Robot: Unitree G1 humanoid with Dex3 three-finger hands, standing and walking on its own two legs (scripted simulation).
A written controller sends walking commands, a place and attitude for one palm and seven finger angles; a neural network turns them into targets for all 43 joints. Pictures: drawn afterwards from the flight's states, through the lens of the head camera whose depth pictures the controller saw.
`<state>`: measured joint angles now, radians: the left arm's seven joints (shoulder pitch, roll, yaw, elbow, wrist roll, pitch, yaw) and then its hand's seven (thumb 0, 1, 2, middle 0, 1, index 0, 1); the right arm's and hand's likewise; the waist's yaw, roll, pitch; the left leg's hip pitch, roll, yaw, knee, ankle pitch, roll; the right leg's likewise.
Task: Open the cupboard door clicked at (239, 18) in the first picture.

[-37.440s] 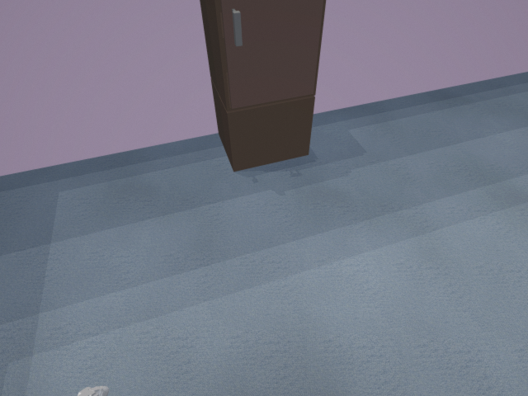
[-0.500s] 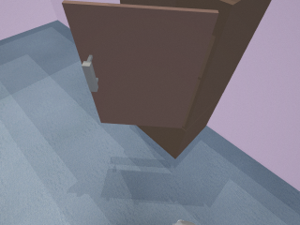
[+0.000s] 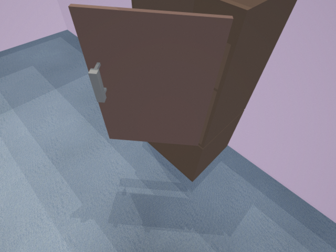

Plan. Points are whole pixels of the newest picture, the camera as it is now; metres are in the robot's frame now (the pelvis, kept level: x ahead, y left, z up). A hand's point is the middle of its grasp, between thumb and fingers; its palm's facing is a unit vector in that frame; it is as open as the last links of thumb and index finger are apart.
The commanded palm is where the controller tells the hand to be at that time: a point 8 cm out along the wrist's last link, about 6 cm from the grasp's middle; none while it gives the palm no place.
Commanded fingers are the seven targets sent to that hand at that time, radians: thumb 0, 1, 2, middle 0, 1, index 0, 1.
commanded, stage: come to a stop and stand still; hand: left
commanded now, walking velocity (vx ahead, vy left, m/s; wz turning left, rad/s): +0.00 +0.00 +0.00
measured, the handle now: (99, 82) +0.60 +0.28 +0.03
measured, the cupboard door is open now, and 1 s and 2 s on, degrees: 41 41 41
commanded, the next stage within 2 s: look again from close up in 0.66 s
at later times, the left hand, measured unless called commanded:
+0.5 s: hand out of the picture +0.00 +0.18 -0.17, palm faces +0.02 -0.99 -0.15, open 7.4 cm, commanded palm none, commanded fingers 0.00 0.90 0.90 -0.20 -0.30 -0.20 -0.30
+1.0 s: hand out of the picture +0.08 +0.22 -0.16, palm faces +0.00 -0.95 -0.31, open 7.4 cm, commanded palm none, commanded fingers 0.00 0.90 0.90 -0.20 -0.30 -0.20 -0.30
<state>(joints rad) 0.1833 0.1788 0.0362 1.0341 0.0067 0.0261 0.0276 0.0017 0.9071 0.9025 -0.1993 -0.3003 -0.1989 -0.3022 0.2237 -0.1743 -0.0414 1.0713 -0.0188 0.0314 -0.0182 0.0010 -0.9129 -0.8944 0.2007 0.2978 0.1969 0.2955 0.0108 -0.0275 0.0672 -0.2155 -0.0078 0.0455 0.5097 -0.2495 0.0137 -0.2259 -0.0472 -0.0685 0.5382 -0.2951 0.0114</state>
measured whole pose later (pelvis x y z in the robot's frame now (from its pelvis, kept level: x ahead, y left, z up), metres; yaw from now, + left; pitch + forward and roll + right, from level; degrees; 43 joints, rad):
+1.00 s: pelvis +0.02 +0.01 +0.00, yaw -1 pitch -1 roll +0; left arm 0.25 0.24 0.02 0.98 0.01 -0.01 0.04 0.00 0.91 0.90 -0.20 -0.30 -0.20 -0.30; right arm 0.25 -0.24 -0.04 1.02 -0.02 -0.02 -0.04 0.00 -0.91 -0.89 0.21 0.30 0.20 0.30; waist -0.02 0.01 0.02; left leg -0.19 -0.01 0.07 0.54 -0.33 0.03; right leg -0.21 -0.05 -0.04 0.56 -0.32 0.02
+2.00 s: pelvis +0.01 +0.07 -0.01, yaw -2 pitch -1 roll -2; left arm 0.40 0.10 0.04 1.06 0.02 -0.02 0.04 0.00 0.90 0.90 -0.20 -0.30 -0.20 -0.30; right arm 0.42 -0.10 -0.02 1.13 -0.02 0.01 -0.01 0.00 -0.91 -0.89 0.20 0.30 0.20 0.30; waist 0.00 0.00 0.02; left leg -0.27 -0.02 0.10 0.67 -0.40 0.05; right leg -0.19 -0.07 -0.09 0.54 -0.32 0.04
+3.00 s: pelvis +0.07 +0.08 +0.00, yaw -2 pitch -1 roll +0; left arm 0.19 0.14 0.04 1.00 0.01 0.03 0.06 0.00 0.92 0.90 -0.20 -0.30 -0.19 -0.30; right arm 0.33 -0.10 -0.03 1.09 -0.02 -0.01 -0.06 0.00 -0.91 -0.89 0.20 0.30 0.20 0.30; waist -0.02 0.00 0.08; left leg -0.13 -0.06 0.12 0.49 -0.35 0.10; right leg -0.20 -0.04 -0.02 0.53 -0.26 0.00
